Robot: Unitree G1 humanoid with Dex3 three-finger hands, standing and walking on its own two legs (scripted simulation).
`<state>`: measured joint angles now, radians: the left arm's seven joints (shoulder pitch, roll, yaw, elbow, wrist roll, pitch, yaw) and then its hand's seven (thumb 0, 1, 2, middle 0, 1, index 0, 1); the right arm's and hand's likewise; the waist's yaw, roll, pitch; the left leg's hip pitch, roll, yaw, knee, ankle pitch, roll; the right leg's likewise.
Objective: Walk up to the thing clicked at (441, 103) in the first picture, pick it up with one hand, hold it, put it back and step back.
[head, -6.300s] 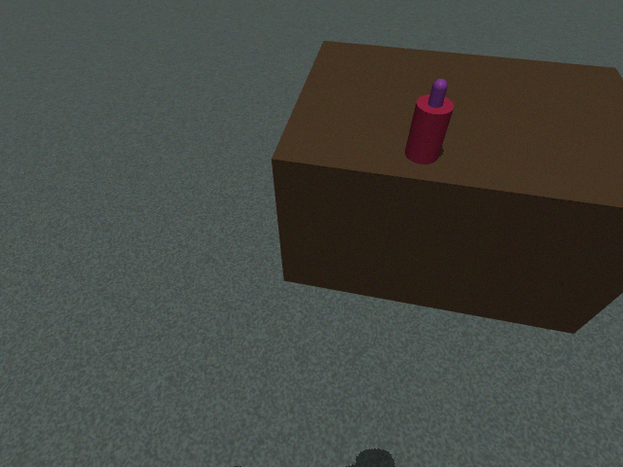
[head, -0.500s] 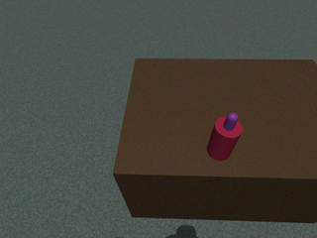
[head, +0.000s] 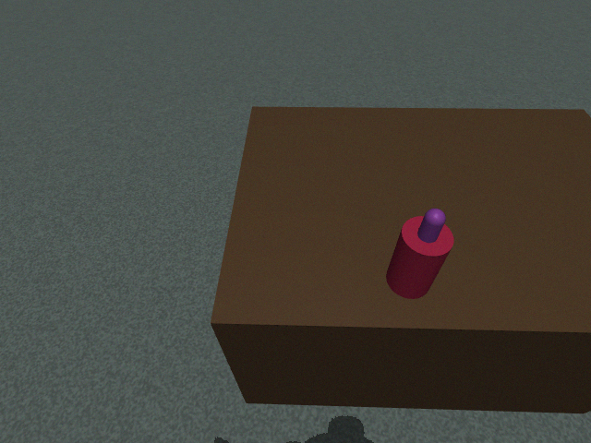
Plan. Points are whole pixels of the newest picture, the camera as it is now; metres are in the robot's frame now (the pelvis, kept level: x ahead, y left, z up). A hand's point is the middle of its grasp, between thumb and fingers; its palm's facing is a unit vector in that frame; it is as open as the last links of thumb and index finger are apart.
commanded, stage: rise first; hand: right
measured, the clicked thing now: (421, 249) +0.46 -0.20 -0.08
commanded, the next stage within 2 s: go down in 1.18 s
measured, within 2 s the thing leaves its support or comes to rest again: neither
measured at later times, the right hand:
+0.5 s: hand (489, 436) +0.16 -0.25 -0.10, palm faces +0.24 +0.89 -0.38, open 16.3 cm
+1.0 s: hand (497, 419) +0.17 -0.24 -0.06, palm faces +0.29 +0.88 -0.37, open 17.3 cm
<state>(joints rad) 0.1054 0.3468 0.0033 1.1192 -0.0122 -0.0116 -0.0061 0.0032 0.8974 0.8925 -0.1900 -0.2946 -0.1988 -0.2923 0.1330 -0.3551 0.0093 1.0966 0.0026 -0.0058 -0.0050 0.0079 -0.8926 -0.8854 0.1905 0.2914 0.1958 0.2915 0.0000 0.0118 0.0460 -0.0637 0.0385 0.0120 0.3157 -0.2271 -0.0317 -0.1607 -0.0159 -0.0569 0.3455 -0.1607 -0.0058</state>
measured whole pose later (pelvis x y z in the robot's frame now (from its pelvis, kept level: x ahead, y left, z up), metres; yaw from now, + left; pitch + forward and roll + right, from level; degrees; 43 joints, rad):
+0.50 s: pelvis +0.00 +0.02 -0.01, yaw -1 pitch +2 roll +0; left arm 0.17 0.24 0.08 0.74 -0.03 -0.07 0.08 0.00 -0.31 0.11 -0.06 -0.07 -0.08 -0.06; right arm 0.18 -0.30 -0.16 0.66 0.03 -0.06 -0.09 0.00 0.28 -0.11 0.06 0.06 0.06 0.06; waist -0.02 -0.01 0.02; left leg -0.20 0.02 0.03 0.45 -0.29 -0.01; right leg -0.28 -0.03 -0.04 0.43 -0.19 0.02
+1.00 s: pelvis +0.00 +0.03 +0.00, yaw -1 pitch -1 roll -1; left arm 0.21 0.25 0.08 0.66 -0.03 -0.06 0.08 -0.01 -0.52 0.08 -0.06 -0.07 -0.07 -0.07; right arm 0.29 -0.30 -0.19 0.41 0.04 -0.07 -0.07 -0.01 0.50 -0.06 0.05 0.06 0.06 0.06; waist -0.02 -0.01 0.03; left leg -0.12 0.02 0.04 0.42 -0.29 0.00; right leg -0.20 -0.03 -0.03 0.39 -0.18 0.03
